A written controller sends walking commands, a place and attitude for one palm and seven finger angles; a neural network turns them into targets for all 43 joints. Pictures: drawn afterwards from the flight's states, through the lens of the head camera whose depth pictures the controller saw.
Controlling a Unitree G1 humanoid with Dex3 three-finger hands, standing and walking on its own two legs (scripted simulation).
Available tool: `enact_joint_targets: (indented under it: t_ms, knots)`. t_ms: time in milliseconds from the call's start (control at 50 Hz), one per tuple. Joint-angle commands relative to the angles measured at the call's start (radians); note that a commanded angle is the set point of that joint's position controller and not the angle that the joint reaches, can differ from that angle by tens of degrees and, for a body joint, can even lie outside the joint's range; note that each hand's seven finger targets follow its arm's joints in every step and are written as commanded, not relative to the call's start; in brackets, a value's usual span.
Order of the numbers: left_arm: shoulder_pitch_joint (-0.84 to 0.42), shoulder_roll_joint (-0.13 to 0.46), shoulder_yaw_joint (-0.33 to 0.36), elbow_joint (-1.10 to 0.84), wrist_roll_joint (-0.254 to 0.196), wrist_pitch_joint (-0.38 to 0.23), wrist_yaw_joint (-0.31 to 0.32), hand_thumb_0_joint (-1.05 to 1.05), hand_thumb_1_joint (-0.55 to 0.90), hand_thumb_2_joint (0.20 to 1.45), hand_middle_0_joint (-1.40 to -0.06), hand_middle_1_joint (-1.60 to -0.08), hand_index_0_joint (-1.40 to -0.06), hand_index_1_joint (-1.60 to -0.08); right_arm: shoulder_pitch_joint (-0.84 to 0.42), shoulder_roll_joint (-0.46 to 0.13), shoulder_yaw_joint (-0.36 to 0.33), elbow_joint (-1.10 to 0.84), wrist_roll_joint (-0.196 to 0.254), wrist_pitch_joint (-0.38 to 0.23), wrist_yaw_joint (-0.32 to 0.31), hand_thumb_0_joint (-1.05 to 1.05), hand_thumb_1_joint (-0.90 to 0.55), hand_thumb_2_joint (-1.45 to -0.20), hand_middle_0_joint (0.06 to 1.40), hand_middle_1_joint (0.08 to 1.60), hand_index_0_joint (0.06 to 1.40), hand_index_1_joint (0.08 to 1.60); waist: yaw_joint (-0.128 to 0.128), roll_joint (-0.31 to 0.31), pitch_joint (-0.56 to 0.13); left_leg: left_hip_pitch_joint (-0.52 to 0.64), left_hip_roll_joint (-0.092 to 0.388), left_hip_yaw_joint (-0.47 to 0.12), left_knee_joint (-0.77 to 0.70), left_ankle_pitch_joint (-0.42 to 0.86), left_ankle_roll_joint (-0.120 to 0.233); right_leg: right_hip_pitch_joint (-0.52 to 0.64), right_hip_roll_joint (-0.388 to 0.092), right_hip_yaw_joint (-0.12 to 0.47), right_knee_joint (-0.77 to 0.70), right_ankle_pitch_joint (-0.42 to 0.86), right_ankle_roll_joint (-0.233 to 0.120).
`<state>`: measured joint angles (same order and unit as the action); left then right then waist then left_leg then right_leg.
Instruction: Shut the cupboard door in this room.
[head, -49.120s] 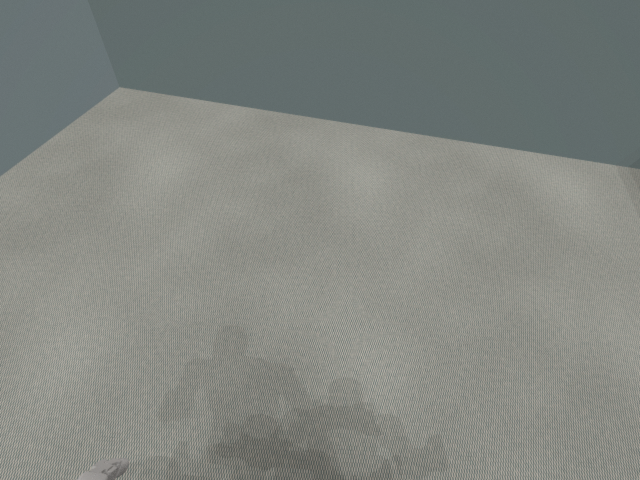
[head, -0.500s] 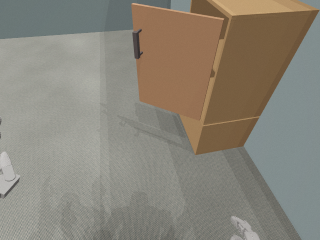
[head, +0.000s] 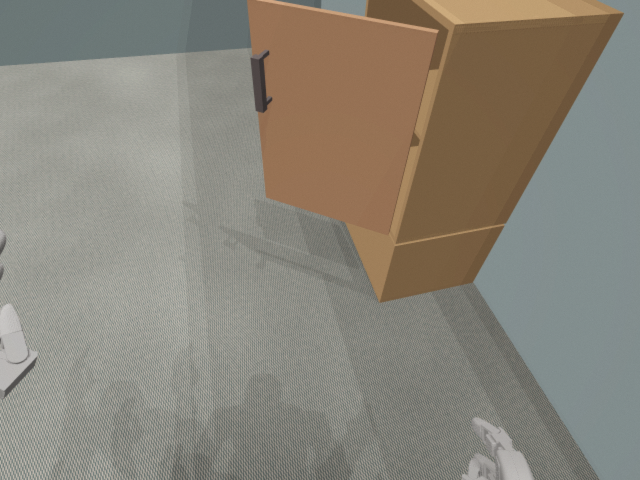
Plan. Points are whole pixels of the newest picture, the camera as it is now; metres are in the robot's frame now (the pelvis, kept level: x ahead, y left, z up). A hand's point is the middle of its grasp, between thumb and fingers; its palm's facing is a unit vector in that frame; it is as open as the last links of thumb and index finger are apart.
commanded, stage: stop stepping back and stand still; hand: left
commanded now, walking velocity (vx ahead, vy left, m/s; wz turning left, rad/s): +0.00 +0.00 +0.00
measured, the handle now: (263, 81) +0.98 +0.18 +0.02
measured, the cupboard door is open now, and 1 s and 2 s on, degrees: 53 53 53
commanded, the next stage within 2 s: let the arm hang, fingers relaxed in 0.02 s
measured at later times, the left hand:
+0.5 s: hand out of the picture -0.01 +0.18 -0.18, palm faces +0.04 -0.98 -0.18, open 6.9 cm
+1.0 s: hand out of the picture -0.03 +0.21 -0.17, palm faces +0.03 -0.97 -0.23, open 7.3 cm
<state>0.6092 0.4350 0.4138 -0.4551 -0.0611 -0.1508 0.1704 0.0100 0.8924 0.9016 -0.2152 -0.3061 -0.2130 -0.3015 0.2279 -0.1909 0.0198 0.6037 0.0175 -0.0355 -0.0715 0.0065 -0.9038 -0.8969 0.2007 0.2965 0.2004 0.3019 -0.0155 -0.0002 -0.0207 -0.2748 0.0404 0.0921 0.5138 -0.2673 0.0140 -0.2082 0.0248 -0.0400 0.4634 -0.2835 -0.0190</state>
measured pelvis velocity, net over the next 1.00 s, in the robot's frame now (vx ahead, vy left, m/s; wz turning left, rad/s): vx -0.04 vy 0.02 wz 0.01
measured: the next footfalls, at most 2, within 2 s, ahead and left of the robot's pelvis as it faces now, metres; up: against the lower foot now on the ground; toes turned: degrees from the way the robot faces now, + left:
none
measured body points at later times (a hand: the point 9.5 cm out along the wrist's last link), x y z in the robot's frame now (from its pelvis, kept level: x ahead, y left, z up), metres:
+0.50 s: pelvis -0.05 +0.00 +0.00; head -0.03 +0.03 +0.45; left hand -0.01 +0.23 -0.16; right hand -0.01 -0.25 -0.14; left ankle +0.00 +0.10 -0.74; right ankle -0.03 -0.10 -0.74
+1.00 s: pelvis -0.04 +0.02 +0.00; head -0.04 +0.02 +0.45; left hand -0.04 +0.26 -0.15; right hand -0.03 -0.22 -0.15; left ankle +0.00 +0.10 -0.74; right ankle -0.03 -0.10 -0.74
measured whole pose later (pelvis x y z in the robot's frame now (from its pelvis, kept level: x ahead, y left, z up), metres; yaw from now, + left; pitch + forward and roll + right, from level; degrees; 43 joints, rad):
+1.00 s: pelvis -0.04 +0.02 +0.00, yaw +0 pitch -2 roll +0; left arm 0.27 0.20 0.01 1.11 0.01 0.01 0.02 0.00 0.91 0.90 -0.20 -0.30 -0.20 -0.30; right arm 0.27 -0.17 -0.01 1.10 -0.02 0.01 -0.01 0.00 -0.91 -0.90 0.20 0.30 0.20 0.30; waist -0.01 0.01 0.02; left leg -0.22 0.00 0.10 0.41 -0.16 0.05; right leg -0.18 -0.01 -0.04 0.41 -0.20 0.00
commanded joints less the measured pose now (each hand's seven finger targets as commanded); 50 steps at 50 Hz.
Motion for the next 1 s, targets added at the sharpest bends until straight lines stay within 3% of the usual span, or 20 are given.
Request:
enact_joint_targets:
  t_ms: [0, 60, 80, 100, 120, 140, 180, 240, 280, 320, 380, 440, 480, 540, 620, 740, 980]
  knots:
    - [-0.116, 0.155, 0.098, -0.247, 0.015, -0.073, 0.024, 0.0, 0.9, 0.9, -0.2, -0.3, -0.2, -0.3, -0.087, -0.129, -0.045, -0.149, -0.002, -0.067, -0.024, 0.0, -0.9, -0.9, 0.2, 0.3, 0.2, 0.3, 0.008, 0.072, -0.112, 0.008, 0.076, -0.103, -0.107, 0.193, 0.007, 0.09, -0.083, 0.084, -0.033, 0.294, 0.013]
    - [-0.152, 0.181, 0.119, -0.253, 0.023, -0.073, 0.029, 0.0, 0.9, 0.9, -0.2, -0.3, -0.2, -0.3, -0.09, -0.131, -0.045, -0.139, -0.007, -0.075, -0.024, 0.0, -0.9, -0.9, 0.2, 0.3, 0.2, 0.3, 0.011, 0.074, -0.082, -0.009, 0.063, -0.104, -0.118, 0.085, 0.007, 0.06, -0.088, 0.101, -0.075, 0.198, 0.009]
    - [-0.149, 0.157, 0.101, -0.244, 0.024, -0.075, 0.028, 0.0, 0.9, 0.9, -0.2, -0.3, -0.2, -0.3, -0.089, -0.124, -0.043, -0.137, -0.007, -0.076, -0.023, 0.0, -0.9, -0.9, 0.2, 0.3, 0.2, 0.3, 0.009, 0.072, -0.071, -0.019, 0.057, -0.108, -0.123, 0.061, 0.006, 0.058, -0.09, 0.1, -0.082, 0.171, 0.006]
    - [-0.158, -0.026, -0.337, 0.542, 0.078, 0.067, -0.122, 0.0, 0.9, 0.9, -0.2, -0.3, -0.2, -0.3, -0.172, -0.305, -0.086, 0.047, -0.004, -0.136, 0.075, 0.0, -0.9, -0.9, 0.2, 0.3, 0.2, 0.3, -0.013, 0.069, 0.055, -0.054, 0.088, -0.115, 0.028, 0.249, 0.01, -0.087, -0.157, 0.02, 0.044, 0.268, -0.007]
    - [-0.17, -0.037, -0.31, 0.569, 0.072, 0.148, -0.151, 0.0, 0.9, 0.9, -0.2, -0.3, -0.2, -0.3, -0.092, -0.275, -0.089, 0.056, -0.007, -0.075, 0.08, 0.0, -0.9, -0.9, 0.2, 0.3, 0.2, 0.3, -0.005, 0.103, -0.02, -0.005, 0.091, -0.1, -0.014, 0.223, 0.006, -0.096, -0.144, 0.083, 0.004, 0.18, -0.016]
    - [-0.176, -0.056, -0.315, 0.564, 0.072, 0.171, -0.157, 0.0, 0.9, 0.9, -0.2, -0.3, -0.2, -0.3, -0.08, -0.258, -0.081, 0.047, -0.011, -0.053, 0.076, 0.0, -0.9, -0.9, 0.2, 0.3, 0.2, 0.3, -0.004, 0.123, 0.008, -0.034, 0.104, -0.119, -0.041, 0.136, 0.015, -0.117, -0.122, 0.062, 0.012, 0.051, -0.01]
    - [-0.236, -0.066, -0.326, 0.652, 0.081, 0.159, -0.167, 0.0, 0.9, 0.9, -0.2, -0.3, -0.2, -0.3, -0.067, -0.242, -0.067, 0.068, -0.024, -0.027, 0.077, 0.0, -0.9, -0.9, 0.2, 0.3, 0.2, 0.3, 0.012, 0.036, -0.003, -0.109, 0.116, -0.165, -0.073, 0.101, 0.045, -0.075, -0.091, 0.037, 0.063, -0.009, -0.013]
    - [-0.297, -0.043, -0.344, 0.812, 0.087, 0.151, -0.167, 0.0, 0.9, 0.9, -0.2, -0.3, -0.2, -0.3, -0.074, -0.237, -0.052, 0.092, -0.037, -0.003, 0.077, 0.0, -0.9, -0.9, 0.2, 0.3, 0.2, 0.3, 0.014, -0.168, 0.005, -0.087, 0.082, -0.185, -0.073, 0.062, 0.04, -0.068, -0.11, 0.089, 0.003, -0.01, -0.028]
    - [-0.317, -0.053, -0.361, 0.928, 0.086, 0.154, -0.16, 0.0, 0.9, 0.9, -0.2, -0.3, -0.2, -0.3, -0.045, -0.208, -0.043, 0.121, -0.042, 0.016, 0.076, 0.0, -0.9, -0.9, 0.2, 0.3, 0.2, 0.3, 0.004, -0.194, -0.004, -0.021, 0.054, -0.163, -0.048, 0.094, 0.032, -0.101, -0.138, 0.127, -0.03, -0.01, -0.043]
    - [-0.338, -0.064, -0.377, 1.028, 0.082, 0.16, -0.154, 0.0, 0.9, 0.9, -0.2, -0.3, -0.2, -0.3, -0.026, -0.181, -0.033, 0.16, -0.045, 0.034, 0.076, 0.0, -0.9, -0.9, 0.2, 0.3, 0.2, 0.3, -0.005, -0.153, 0.004, 0.03, 0.035, -0.142, -0.048, 0.074, 0.022, -0.136, -0.153, 0.144, -0.068, -0.055, -0.049]
    - [-0.326, -0.075, -0.384, 1.157, 0.079, 0.159, -0.15, 0.0, 0.9, 0.9, -0.2, -0.3, -0.2, -0.3, -0.018, -0.159, -0.028, 0.213, -0.046, 0.042, 0.074, 0.0, -0.9, -0.9, 0.2, 0.3, 0.2, 0.3, -0.001, 0.031, 0.011, 0.027, 0.041, -0.148, -0.105, 0.025, 0.018, -0.106, -0.13, 0.135, -0.075, -0.07, -0.036]
    - [-0.28, -0.11, -0.369, 1.262, 0.08, 0.151, -0.147, 0.0, 0.9, 0.9, -0.2, -0.3, -0.2, -0.3, 0.004, -0.128, -0.036, 0.264, -0.049, 0.043, 0.064, 0.0, -0.9, -0.9, 0.2, 0.3, 0.2, 0.3, 0.01, 0.145, -0.005, 0.0, 0.041, -0.143, -0.14, -0.044, 0.017, -0.035, -0.121, 0.125, -0.098, -0.04, -0.041]
    - [-0.274, -0.1, -0.373, 1.317, 0.078, 0.15, -0.146, 0.0, 0.9, 0.9, -0.2, -0.3, -0.2, -0.3, 0.025, -0.128, -0.039, 0.295, -0.044, 0.046, 0.06, 0.0, -0.9, -0.9, 0.2, 0.3, 0.2, 0.3, 0.012, 0.17, 0.001, -0.005, 0.049, -0.147, -0.152, -0.061, 0.015, -0.013, -0.117, 0.114, -0.109, -0.027, -0.042]
    - [-0.28, -0.094, -0.373, 1.382, 0.076, 0.144, -0.149, 0.0, 0.9, 0.9, -0.2, -0.3, -0.2, -0.3, 0.054, -0.131, -0.048, 0.337, -0.041, 0.046, 0.054, 0.0, -0.9, -0.9, 0.2, 0.3, 0.2, 0.3, 0.009, 0.133, 0.033, -0.012, 0.051, -0.151, -0.167, -0.085, 0.014, -0.019, -0.119, 0.121, -0.14, -0.047, -0.047]
    - [-0.285, -0.104, -0.376, 1.451, 0.075, 0.141, -0.149, 0.0, 0.9, 0.9, -0.2, -0.3, -0.2, -0.3, 0.097, -0.134, -0.054, 0.384, -0.037, 0.043, 0.048, 0.0, -0.9, -0.9, 0.2, 0.3, 0.2, 0.3, 0.004, 0.02, 0.075, 0.009, 0.063, -0.156, -0.183, -0.07, 0.021, -0.048, -0.121, 0.115, -0.166, -0.072, -0.045]
    - [-0.276, -0.114, -0.377, 1.512, 0.077, 0.141, -0.145, 0.0, 0.9, 0.9, -0.2, -0.3, -0.2, -0.3, 0.12, -0.131, -0.055, 0.434, -0.036, 0.039, 0.044, 0.0, -0.9, -0.9, 0.2, 0.3, 0.2, 0.3, 0.006, -0.033, 0.102, 0.03, 0.07, -0.154, -0.207, -0.065, 0.028, -0.061, -0.119, 0.108, -0.172, -0.076, -0.037]
    - [-0.287, -0.122, -0.379, 1.543, 0.08, 0.14, -0.142, 0.0, 0.9, 0.9, -0.2, -0.3, -0.2, -0.3, 0.077, -0.121, -0.056, 0.463, -0.035, 0.03, 0.044, 0.0, -0.9, -0.9, 0.2, 0.3, 0.2, 0.3, 0.013, 0.023, 0.104, 0.035, 0.079, -0.161, -0.258, -0.056, 0.026, -0.031, -0.113, 0.095, -0.147, 0.021, -0.025]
